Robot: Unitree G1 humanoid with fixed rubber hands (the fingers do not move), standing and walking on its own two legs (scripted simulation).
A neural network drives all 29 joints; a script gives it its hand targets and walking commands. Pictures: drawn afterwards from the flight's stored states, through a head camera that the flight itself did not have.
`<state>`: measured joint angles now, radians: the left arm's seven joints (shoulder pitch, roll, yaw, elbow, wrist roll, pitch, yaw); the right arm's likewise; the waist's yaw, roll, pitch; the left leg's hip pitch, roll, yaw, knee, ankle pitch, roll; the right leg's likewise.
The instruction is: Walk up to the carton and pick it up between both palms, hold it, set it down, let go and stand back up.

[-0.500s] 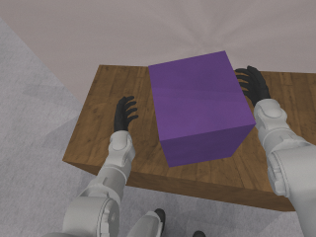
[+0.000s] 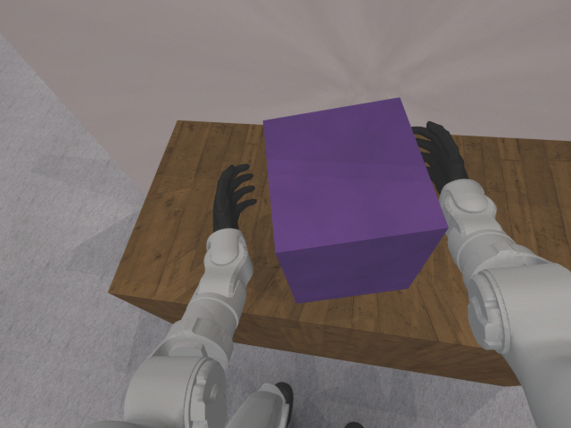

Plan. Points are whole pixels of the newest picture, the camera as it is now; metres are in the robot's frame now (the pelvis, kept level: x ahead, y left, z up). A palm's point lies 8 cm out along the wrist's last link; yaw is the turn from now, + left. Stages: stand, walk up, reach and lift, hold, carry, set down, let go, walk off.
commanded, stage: reach and lift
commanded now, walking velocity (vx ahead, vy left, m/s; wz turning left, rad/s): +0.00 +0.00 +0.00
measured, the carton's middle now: (342, 212) +0.44 +0.04 -0.05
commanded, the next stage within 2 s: none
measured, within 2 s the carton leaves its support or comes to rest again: neither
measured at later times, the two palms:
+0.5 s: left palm (241, 222) +0.36 +0.18 +0.01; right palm (443, 184) +0.48 -0.09 +0.02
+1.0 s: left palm (241, 221) +0.37 +0.18 +0.00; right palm (440, 183) +0.48 -0.09 +0.01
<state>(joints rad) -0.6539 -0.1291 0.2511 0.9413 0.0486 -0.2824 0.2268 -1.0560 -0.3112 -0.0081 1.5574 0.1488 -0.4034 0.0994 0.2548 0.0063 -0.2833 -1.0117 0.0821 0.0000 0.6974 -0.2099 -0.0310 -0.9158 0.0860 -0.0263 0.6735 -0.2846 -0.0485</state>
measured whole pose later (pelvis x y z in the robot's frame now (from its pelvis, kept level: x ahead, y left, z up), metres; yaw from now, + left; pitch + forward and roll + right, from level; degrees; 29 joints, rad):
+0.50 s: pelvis +0.00 -0.01 +0.01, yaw +1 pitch +28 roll -1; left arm -0.65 -0.25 0.50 0.81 0.31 -0.28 0.19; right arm -1.02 -0.20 -0.38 1.46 -0.24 -0.42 0.03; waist 0.19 0.00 -0.21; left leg -0.93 0.07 -0.01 0.60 -0.16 -0.04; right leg -0.85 0.08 -0.04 0.61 -0.26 -0.07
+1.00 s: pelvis +0.03 -0.01 +0.02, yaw +1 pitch +27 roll +0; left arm -0.55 -0.25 0.57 0.80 0.40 -0.41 0.17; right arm -0.93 -0.13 -0.46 1.42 -0.38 -0.54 0.00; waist 0.16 -0.03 -0.17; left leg -0.80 0.07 0.03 0.48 -0.13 -0.03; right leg -0.72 0.07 -0.01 0.48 -0.23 -0.06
